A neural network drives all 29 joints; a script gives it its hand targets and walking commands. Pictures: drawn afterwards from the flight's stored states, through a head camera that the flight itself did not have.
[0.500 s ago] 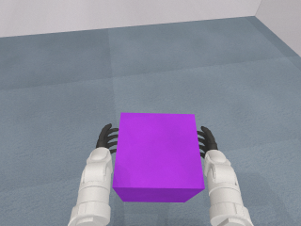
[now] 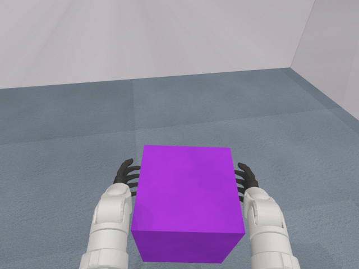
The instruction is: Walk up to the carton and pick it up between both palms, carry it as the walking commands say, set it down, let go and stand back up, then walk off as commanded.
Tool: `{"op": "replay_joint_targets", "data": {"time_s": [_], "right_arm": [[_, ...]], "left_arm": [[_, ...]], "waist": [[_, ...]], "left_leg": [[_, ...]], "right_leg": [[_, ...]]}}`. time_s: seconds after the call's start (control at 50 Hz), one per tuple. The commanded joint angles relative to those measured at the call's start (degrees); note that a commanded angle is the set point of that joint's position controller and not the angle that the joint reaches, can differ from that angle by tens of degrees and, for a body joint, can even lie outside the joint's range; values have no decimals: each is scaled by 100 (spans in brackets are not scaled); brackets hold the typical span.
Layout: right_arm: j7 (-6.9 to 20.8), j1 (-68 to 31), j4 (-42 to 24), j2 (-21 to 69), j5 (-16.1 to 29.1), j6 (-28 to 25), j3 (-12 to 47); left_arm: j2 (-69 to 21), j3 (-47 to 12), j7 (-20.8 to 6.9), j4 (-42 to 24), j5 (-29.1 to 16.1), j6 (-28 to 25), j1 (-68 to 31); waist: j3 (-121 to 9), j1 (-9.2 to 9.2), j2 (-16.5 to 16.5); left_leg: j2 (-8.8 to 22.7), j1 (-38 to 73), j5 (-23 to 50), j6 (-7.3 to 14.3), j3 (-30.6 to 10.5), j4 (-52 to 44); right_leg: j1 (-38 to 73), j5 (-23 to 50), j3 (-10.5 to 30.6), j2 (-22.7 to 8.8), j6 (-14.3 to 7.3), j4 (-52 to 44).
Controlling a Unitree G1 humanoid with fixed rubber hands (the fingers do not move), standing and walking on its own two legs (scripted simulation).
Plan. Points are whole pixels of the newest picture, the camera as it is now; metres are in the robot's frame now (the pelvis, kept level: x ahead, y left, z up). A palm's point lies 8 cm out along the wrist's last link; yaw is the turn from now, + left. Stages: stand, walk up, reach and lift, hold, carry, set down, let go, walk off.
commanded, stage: reach and lift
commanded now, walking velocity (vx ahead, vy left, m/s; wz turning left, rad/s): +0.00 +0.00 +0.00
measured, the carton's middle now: (184, 207) +0.30 +0.02 -0.03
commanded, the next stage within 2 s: hold in 1.34 s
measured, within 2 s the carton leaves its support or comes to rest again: neither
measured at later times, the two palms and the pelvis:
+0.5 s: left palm (126, 187) +0.29 +0.15 +0.05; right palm (258, 197) +0.29 -0.15 +0.05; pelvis +0.00 +0.00 +0.00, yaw +0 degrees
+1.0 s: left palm (125, 187) +0.29 +0.16 +0.05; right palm (257, 200) +0.28 -0.14 +0.05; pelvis +0.00 +0.01 +0.00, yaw +0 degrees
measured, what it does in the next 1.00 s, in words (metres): stands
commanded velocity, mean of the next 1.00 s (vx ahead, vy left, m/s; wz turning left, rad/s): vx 0.00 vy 0.00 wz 0.00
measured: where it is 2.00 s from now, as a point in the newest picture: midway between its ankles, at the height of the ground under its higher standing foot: outside the picture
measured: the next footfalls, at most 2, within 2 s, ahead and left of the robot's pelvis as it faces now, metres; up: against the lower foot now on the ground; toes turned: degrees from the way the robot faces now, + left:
none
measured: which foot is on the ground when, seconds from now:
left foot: down 0.00-1.00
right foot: down 0.00-1.00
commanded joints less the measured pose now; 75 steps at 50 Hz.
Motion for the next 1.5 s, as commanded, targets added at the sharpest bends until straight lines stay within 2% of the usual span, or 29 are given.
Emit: {"op": "replay_joint_targets", "data": {"time_s": [0.0,0.14,0.38,0.52,0.94,1.18,1.48], "right_arm": [[1480,-3300,-382,5486,1520,-66,3302],[1461,-3357,-374,5348,1438,154,3069],[1351,-3351,-637,5261,1471,223,3058],[1369,-3293,-777,5172,1531,245,3130],[1358,-2731,-1206,5009,1536,312,3306],[1285,-2507,-1371,5150,1602,382,3433],[1266,-2751,-1139,5322,1586,380,3313]], "left_arm": [[-5707,-3421,-1523,-131,-1531,65,-3064],[-5547,-3176,-1572,-110,-1452,265,-3119],[-5393,-3241,-1579,-225,-1458,258,-3227],[-5424,-3230,-1525,-247,-1428,241,-3062],[-5486,-3513,-1439,-645,-1555,307,-2552],[-5300,-3578,-1478,-874,-1560,349,-2369],[-5239,-3483,-1588,-698,-1514,332,-2712]], "waist": [[-1440,-3,-20],[-1025,-39,-56],[-1197,-253,-50],[-1285,-223,-20],[-1273,-279,14],[-1122,-254,-47],[-1003,-269,-50]], "left_leg": [[-194,981,1066,-47,357,-260],[-194,907,708,-39,372,-373],[-201,834,728,-20,378,-332],[-190,904,895,-25,330,-328],[-148,1146,1365,-62,219,-328],[-174,999,1050,12,251,-360],[-163,811,436,56,309,-349]], "right_leg": [[131,966,-301,93,76,-541],[207,708,-282,53,92,-673],[433,920,-246,41,113,-636],[416,1013,-248,75,93,-596],[357,1234,-255,131,37,-582],[411,1138,-221,69,68,-632],[297,606,-248,16,89,-642]]}}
